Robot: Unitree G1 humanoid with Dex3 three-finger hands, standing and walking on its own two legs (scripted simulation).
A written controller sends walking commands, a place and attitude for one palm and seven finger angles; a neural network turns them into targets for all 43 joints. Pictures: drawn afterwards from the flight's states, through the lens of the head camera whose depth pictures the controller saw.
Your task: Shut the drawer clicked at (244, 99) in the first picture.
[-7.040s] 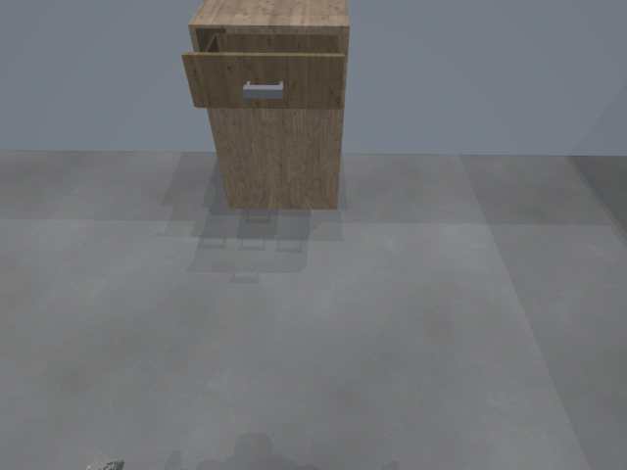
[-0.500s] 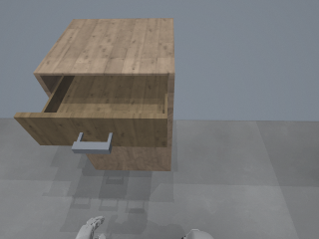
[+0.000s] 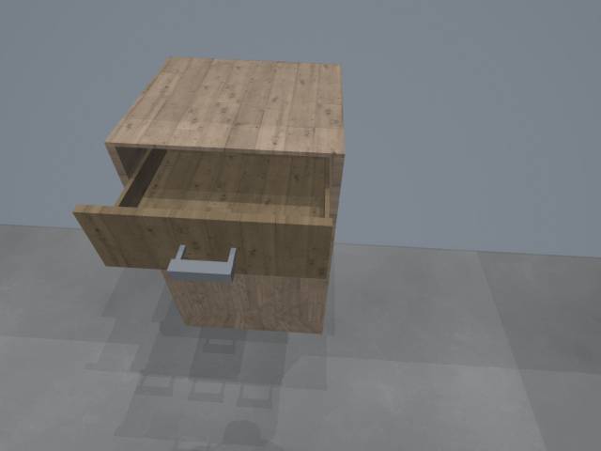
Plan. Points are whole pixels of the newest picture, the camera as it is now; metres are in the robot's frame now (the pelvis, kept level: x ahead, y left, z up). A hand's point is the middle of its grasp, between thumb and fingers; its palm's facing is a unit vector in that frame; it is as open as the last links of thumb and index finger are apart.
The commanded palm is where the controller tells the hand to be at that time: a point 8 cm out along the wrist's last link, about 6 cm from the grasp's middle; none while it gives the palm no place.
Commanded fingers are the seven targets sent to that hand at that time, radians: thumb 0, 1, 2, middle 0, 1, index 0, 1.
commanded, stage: come to a stop and stand still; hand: left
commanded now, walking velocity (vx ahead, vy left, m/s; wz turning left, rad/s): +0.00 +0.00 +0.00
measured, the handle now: (204, 261) +0.45 +0.20 -0.06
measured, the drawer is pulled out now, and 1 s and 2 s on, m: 0.20 0.20 0.20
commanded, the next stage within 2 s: look again from close up in 0.54 s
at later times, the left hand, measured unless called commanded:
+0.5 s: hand out of the picture -0.02 +0.10 -0.18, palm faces +0.06 -0.99 -0.11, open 7.4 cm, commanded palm none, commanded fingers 0.00 0.90 0.90 -0.20 -0.30 -0.20 -0.30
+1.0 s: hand out of the picture -0.01 +0.17 -0.19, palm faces +0.00 -0.98 -0.18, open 7.4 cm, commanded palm none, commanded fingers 0.00 0.90 0.90 -0.20 -0.30 -0.20 -0.30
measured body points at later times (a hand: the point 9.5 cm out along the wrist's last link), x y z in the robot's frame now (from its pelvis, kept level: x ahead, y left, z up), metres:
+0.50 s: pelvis +0.01 -0.03 +0.00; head +0.01 -0.03 +0.45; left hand -0.02 +0.15 -0.17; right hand +0.00 -0.24 -0.17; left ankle +0.02 +0.09 -0.74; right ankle -0.04 -0.11 -0.74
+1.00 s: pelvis -0.02 +0.00 -0.01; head -0.03 +0.01 +0.44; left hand -0.01 +0.23 -0.17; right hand +0.00 -0.23 -0.16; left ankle +0.02 +0.09 -0.74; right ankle -0.04 -0.11 -0.74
